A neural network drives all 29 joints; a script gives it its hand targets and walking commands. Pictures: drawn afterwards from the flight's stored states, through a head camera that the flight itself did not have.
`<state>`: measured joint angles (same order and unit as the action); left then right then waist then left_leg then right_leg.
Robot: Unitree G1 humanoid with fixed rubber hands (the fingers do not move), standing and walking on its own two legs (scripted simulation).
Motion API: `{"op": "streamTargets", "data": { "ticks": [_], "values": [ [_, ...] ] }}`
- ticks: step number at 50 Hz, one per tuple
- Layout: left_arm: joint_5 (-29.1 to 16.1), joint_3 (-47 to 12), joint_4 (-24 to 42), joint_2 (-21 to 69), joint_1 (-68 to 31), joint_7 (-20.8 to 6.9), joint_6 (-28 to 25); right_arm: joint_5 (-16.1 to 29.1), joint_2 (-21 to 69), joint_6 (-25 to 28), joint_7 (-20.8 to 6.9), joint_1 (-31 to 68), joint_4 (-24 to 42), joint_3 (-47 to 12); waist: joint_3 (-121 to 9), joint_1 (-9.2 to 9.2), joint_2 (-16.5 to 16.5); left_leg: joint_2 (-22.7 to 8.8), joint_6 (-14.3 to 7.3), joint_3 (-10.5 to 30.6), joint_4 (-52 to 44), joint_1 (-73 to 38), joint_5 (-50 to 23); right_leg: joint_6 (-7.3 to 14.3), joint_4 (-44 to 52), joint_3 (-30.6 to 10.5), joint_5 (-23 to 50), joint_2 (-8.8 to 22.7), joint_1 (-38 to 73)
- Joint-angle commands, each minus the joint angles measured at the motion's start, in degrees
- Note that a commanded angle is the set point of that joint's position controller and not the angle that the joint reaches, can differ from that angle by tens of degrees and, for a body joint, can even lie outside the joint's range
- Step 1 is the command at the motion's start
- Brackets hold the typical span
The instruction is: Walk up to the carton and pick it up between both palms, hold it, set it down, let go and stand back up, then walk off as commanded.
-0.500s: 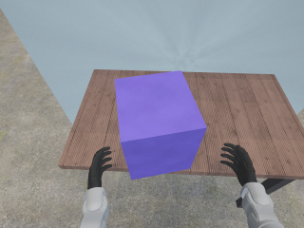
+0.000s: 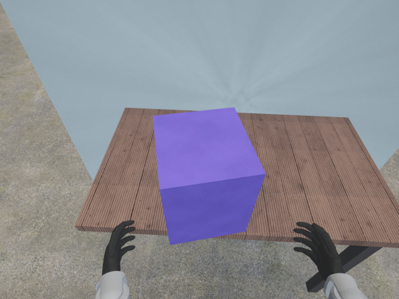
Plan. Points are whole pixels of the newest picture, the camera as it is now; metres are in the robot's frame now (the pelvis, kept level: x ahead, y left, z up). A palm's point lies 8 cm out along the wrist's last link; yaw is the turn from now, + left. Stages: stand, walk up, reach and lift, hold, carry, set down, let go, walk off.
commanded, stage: set down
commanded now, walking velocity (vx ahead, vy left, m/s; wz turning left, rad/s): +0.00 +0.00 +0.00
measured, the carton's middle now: (201, 176) +0.41 +0.03 -0.01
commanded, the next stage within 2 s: let go in 1.26 s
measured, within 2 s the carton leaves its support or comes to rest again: neither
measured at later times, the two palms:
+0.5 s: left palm (116, 264) +0.21 +0.20 -0.06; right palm (326, 275) +0.19 -0.23 -0.05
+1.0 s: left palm (112, 270) +0.20 +0.21 -0.07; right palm (323, 281) +0.18 -0.22 -0.07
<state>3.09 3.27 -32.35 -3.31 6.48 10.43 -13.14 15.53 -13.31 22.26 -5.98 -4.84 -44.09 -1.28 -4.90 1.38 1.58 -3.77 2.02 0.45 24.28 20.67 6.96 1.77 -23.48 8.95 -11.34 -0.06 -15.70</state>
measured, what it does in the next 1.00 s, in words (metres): stands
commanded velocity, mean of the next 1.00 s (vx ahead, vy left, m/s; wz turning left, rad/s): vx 0.00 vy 0.00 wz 0.00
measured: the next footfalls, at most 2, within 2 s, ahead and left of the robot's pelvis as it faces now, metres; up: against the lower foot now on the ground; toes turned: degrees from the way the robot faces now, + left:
none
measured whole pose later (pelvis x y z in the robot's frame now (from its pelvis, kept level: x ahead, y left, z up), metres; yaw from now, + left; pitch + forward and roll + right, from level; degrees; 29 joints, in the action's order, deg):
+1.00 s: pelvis +0.03 +0.00 +0.00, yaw -1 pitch +1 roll +0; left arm 3.1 3.3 -31.4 -8.3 10.4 2.3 -2.2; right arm 7.4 -9.7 18.6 -0.8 -10.7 -44.0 -1.3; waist -1.6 0.9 2.5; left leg -3.8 2.0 -0.6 24.3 15.2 10.1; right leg 1.8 -23.4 7.9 -14.0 0.0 -10.6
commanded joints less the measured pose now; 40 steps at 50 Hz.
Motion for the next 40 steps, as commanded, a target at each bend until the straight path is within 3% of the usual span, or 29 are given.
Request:
{"op": "streamTargets", "data": {
  "ticks": [1, 2, 3, 4, 8, 9, 10, 11, 12, 13, 15, 16, 18, 19, 20, 21, 22, 23, 25, 26, 27, 29, 31, 32, 33, 36, 38, 39, 40],
  "values": [
    [-8.03, -4.74, 20.26, -7.19, -7.53, 0.18, -2.15, -0.08, -7.73, 2.72, 0.20, 9.35, 19.24, -0.05, -7.57, 0.00, 5.24, 4.39, -1.70, -3.93, -2.29, -10.63, 2.53, -0.50, 7.02, -14.92, -14.06, 0.13, 5.07],
    [-7.79, -5.03, 19.13, -7.36, -7.38, -0.20, -1.76, -1.02, -6.79, 2.50, 0.44, 8.84, 17.31, 0.02, -6.29, -1.42, 5.48, 4.47, -1.78, -3.82, -2.12, -11.22, 2.69, -0.52, 7.43, -15.15, -13.59, 0.14, 5.30],
    [-7.60, -4.42, 19.18, -6.85, -5.84, -0.40, -1.99, -0.33, -6.91, 2.58, 0.16, 7.72, 17.59, -0.49, -5.78, -0.84, 6.01, 4.37, -1.76, -3.84, -2.27, -11.83, 1.97, -0.70, 7.50, -14.81, -12.77, -0.14, 5.15],
    [-7.38, -4.71, 16.43, -7.59, -6.71, -0.93, -1.54, -1.55, -6.48, 1.84, 0.60, 7.45, 15.12, -0.39, -4.12, -1.84, 5.66, 4.42, -2.18, -3.66, -2.66, -11.90, 3.27, -0.56, 8.03, -14.97, -12.89, 0.16, 4.56],
    [-5.97, -3.70, 19.38, -7.57, -4.86, -0.91, -0.88, -0.91, -7.18, 2.30, 0.03, 6.11, 15.34, 0.35, -6.25, -1.37, 3.10, 3.97, -1.37, -3.27, -3.01, -14.71, 0.04, 0.02, 7.20, -12.65, -7.32, -0.73, 5.33],
    [-5.60, -4.29, 22.94, -6.87, -4.32, 0.23, -2.44, 0.26, -8.49, 3.12, -0.86, 5.88, 15.29, -0.31, -6.00, -0.30, 0.85, 3.71, -1.27, -2.59, -2.68, -15.15, -2.94, 0.25, 5.96, -11.34, -5.05, -1.71, 4.55],
    [-6.06, -3.94, 21.38, -7.08, -1.68, -0.26, -1.96, -0.31, -8.57, 3.02, -0.61, 3.94, 16.48, -0.75, -6.93, -0.52, 2.15, 4.17, -1.76, -3.23, -2.15, -16.35, -3.33, 0.01, 6.09, -10.85, -3.12, -1.85, 4.27],
    [-5.20, -4.75, 15.55, -6.92, -2.32, -1.46, -1.10, -1.53, -6.57, 2.29, 0.14, 3.54, 11.20, -1.30, -3.49, -2.31, 2.83, 4.38, -1.88, -3.02, -2.55, -15.10, -1.25, -0.08, 7.29, -12.89, -4.33, -0.75, 4.86],
    [-5.67, -4.77, 18.70, -7.34, -1.85, -1.40, -1.02, -1.15, -6.84, 2.43, -0.02, 2.90, 12.66, -0.97, -4.13, -2.06, 2.07, 4.25, -1.81, -3.17, -2.24, -15.70, -2.30, -0.42, 7.22, -12.48, -4.34, -0.99, 4.34],
    [-5.26, -3.32, 13.67, -9.23, -3.40, -3.15, 0.79, -2.72, -4.47, 1.37, 1.39, 2.45, 10.63, -1.55, -2.59, -2.33, 4.00, 4.86, -2.43, -4.31, -2.87, -15.15, 0.19, -0.88, 8.74, -13.35, -5.93, -0.30, 5.07],
    [-5.42, -2.80, 19.34, -9.23, -2.09, -2.27, -0.88, -2.80, -6.01, 2.92, 1.02, 1.91, 15.17, -1.28, -5.16, -1.30, 3.72, 4.90, -2.56, -3.22, -2.12, -14.23, -3.19, -1.08, 6.90, -12.71, -2.90, -0.41, 6.42],
    [-4.64, -2.60, 19.01, -8.31, -1.55, -2.19, -0.98, -2.10, -5.59, 3.13, 0.80, 2.47, 14.02, -1.82, -3.72, -0.65, 2.59, 4.46, -1.96, -3.00, -2.52, -15.35, -3.24, -0.79, 6.45, -12.14, -1.87, -0.96, 5.52],
    [-4.85, -2.34, 16.28, -9.70, -1.71, -3.34, 0.64, -3.91, -4.05, 2.09, 1.81, 0.88, 12.70, -2.02, -1.90, -1.76, 4.26, 4.95, -2.56, -3.45, -2.18, -14.14, -2.27, -1.49, 8.23, -14.28, -3.38, 0.44, 6.26],
    [-4.72, -2.84, 15.98, -9.17, -0.75, -3.35, 0.83, -4.66, -4.45, 2.03, 1.75, 1.64, 12.56, -1.04, -0.80, -2.00, 3.05, 4.67, -1.97, -3.35, -2.50, -14.42, -2.19, -1.63, 7.50, -13.50, -1.24, 0.47, 5.55],
    [-4.80, -1.94, 14.51, -10.41, -0.64, -4.14, 0.92, -4.76, -3.90, 2.36, 2.28, 0.81, 12.25, -1.94, -1.47, -1.93, 5.13, 5.06, -2.63, -3.65, -2.63, -14.14, -3.14, -2.15, 7.38, -13.27, 2.73, 0.29, 7.36],
    [-5.93, -1.92, 20.59, -10.40, -1.08, -3.62, -0.21, -3.88, -4.80, 3.45, 2.33, 1.55, 16.11, -1.86, -4.23, -1.24, 4.73, 4.84, -2.53, -3.31, -2.42, -14.34, -4.84, -2.39, 6.68, -13.32, 3.75, 0.20, 8.00],
    [-4.73, -0.98, 13.30, -11.01, -0.50, -5.47, 1.75, -5.92, -2.38, 1.78, 3.77, 0.07, 12.02, -2.75, -1.19, -2.69, 6.40, 5.65, -2.58, -4.44, -2.35, -13.89, -2.87, -3.00, 7.85, -14.72, 3.96, 1.42, 9.16],
    [-4.33, -0.76, 15.91, -11.33, -0.12, -5.05, 1.20, -5.85, -2.62, 2.29, 3.36, 0.28, 12.18, -2.32, -1.29, -1.46, 3.81, 5.58, -2.37, -4.04, -2.79, -14.53, -3.79, -2.57, 7.38, -13.92, 4.84, 1.15, 8.21],
    [-5.14, -0.72, 18.87, -11.27, -0.05, -4.20, 0.23, -4.97, -4.10, 3.41, 2.83, 1.39, 14.67, -1.42, -3.24, -0.82, 3.89, 4.83, -2.31, -3.33, -2.31, -15.16, -5.14, -2.23, 6.67, -12.58, 3.91, 0.24, 7.88],
    [-4.69, -1.65, 19.36, -10.89, -0.08, -4.40, 0.82, -5.67, -3.24, 3.11, 3.28, 0.61, 14.46, -1.05, -1.98, -1.99, 3.54, 5.13, -2.18, -3.14, -2.48, -15.50, -4.93, -1.98, 6.92, -12.83, 4.09, 0.28, 7.93],
    [-4.25, -1.29, 14.13, -11.07, 0.65, -5.37, 2.09, -6.45, -1.92, 2.32, 3.85, -1.24, 10.87, -1.67, 0.00, -2.21, 4.02, 5.39, -2.43, -3.73, -2.62, -15.03, -3.99, -2.39, 7.58, -13.23, 4.84, 0.60, 8.44],
    [-4.66, -1.33, 18.79, -10.98, 1.06, -4.77, 2.00, -5.86, -3.70, 2.98, 3.72, -0.64, 14.35, -0.04, -2.63, -1.55, 1.79, 4.94, -1.91, -3.34, -2.65, -16.57, -5.80, -2.59, 6.95, -12.17, 6.27, 0.26, 8.30],
    [-5.41, -0.24, 19.30, -11.37, 1.17, -5.03, 1.67, -4.65, -3.82, 3.40, 3.67, -1.06, 15.50, -1.58, -3.17, -0.53, 2.77, 4.88, -2.25, -3.20, -2.01, -16.62, -7.83, -3.00, 6.36, -12.55, 8.80, 0.22, 8.30],
    [-4.59, 0.19, 14.56, -12.46, 1.08, -6.63, 3.32, -7.04, -1.83, 2.09, 5.09, -1.90, 12.13, -2.22, -1.40, -2.59, 5.23, 5.81, -2.29, -3.93, -1.85, -15.64, -5.75, -3.52, 7.70, -15.17, 10.37, 1.97, 10.41],
    [-4.10, 0.59, 19.05, -11.90, 0.75, -5.54, 2.00, -5.95, -3.14, 2.96, 4.23, -1.55, 13.26, -2.32, -3.25, -0.82, 3.31, 5.70, -2.20, -3.53, -2.17, -15.11, -7.22, -3.14, 6.33, -13.54, 10.10, 0.84, 10.10],
    [-4.12, 0.60, 16.80, -12.96, 1.83, -7.16, 4.39, -6.89, -2.43, 1.94, 5.56, -1.74, 12.61, -2.47, -1.33, -1.85, 3.74, 5.83, -2.27, -3.78, -2.71, -15.82, -6.49, -3.63, 6.96, -13.60, 12.27, 1.19, 10.27],
    [-2.82, 1.01, 14.70, -12.90, 0.40, -7.44, 5.68, -7.55, -1.48, 0.71, 5.57, -2.30, 10.09, -2.53, 1.32, -1.75, 2.15, 5.74, -2.34, -3.76, -2.98, -16.23, -4.53, -3.26, 7.81, -13.48, 8.16, 1.22, 8.73],
    [-3.23, 0.85, 19.31, -13.03, 0.78, -6.91, 5.38, -7.04, -2.14, 1.23, 5.10, -2.02, 12.39, -1.08, -2.06, -0.87, 0.57, 5.36, -1.77, -3.39, -3.20, -17.27, -6.40, -2.77, 6.92, -12.17, 9.35, 0.62, 9.48],
    [-3.88, -0.02, 20.84, -12.56, 1.69, -6.73, 5.34, -6.95, -2.24, 1.49, 4.95, -3.78, 14.18, -1.91, -2.65, -0.64, 1.71, 5.47, -2.21, -3.28, -2.73, -17.47, -8.00, -2.42, 6.74, -11.99, 10.14, 0.40, 8.92]
  ]
}}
